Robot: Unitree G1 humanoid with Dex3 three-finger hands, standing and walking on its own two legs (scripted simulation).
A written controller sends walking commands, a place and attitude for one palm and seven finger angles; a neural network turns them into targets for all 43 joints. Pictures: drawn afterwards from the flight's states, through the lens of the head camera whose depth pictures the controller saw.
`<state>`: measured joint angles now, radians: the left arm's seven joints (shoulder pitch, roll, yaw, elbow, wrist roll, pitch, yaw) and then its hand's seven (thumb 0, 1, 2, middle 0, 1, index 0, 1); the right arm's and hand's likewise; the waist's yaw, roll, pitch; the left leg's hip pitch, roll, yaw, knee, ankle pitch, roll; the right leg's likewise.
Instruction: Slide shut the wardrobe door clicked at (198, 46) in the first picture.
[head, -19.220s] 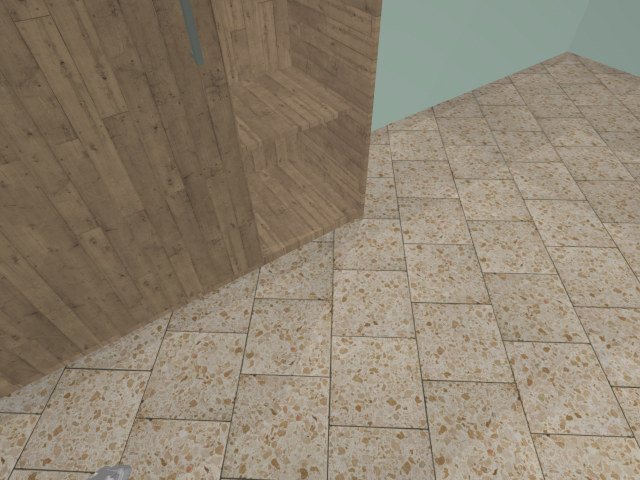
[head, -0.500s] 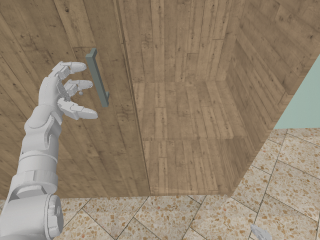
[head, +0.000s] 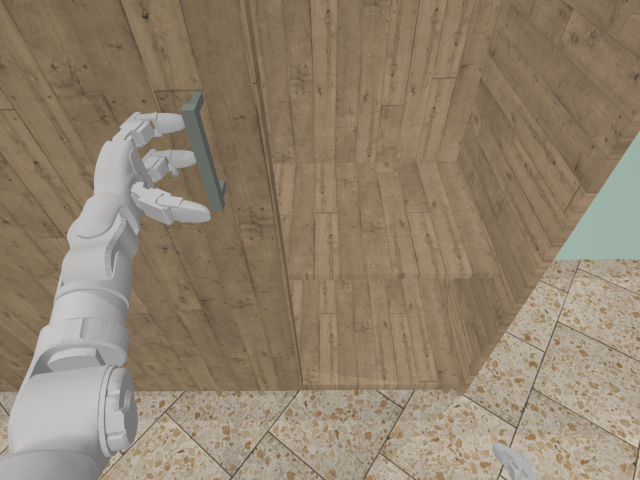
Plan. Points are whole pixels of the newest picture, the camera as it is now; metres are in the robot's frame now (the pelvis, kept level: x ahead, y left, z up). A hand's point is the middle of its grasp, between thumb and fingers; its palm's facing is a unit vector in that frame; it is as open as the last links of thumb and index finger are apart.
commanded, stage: feel for the door with the fingertips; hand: left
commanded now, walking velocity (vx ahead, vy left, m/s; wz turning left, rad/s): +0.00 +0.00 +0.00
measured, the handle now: (208, 155) +0.48 +0.16 +0.17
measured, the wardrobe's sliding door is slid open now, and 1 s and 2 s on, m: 0.49 0.49 0.49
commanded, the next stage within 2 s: slide the fingers in behind the handle in 0.20 s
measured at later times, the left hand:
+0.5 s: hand (179, 170) +0.43 +0.19 +0.19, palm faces +0.05 -1.00 -0.02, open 13.9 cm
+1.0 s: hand (194, 173) +0.43 +0.17 +0.18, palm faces +0.04 -1.00 -0.02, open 14.0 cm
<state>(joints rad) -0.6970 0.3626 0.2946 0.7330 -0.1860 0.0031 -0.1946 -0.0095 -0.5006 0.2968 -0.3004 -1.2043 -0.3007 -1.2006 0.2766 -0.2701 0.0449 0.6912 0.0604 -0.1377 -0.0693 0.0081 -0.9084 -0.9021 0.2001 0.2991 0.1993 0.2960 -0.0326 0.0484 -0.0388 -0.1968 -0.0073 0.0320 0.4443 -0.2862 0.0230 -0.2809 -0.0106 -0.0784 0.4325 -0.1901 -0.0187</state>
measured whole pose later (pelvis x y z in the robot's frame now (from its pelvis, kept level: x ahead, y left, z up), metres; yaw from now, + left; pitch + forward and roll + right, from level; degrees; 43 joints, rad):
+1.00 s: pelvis +0.00 +0.00 +0.00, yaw -1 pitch +2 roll +0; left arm -0.68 0.32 0.27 0.70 -0.17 -0.02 -0.14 -0.01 -0.50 0.30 -0.30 -1.20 -0.30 -1.20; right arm 0.29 -0.26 0.03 0.69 0.06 -0.13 -0.06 0.01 -0.91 -0.90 0.20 0.30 0.20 0.30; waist -0.04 0.05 -0.03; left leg -0.19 0.00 0.04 0.43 -0.28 0.02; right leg -0.28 0.00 -0.07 0.42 -0.18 -0.02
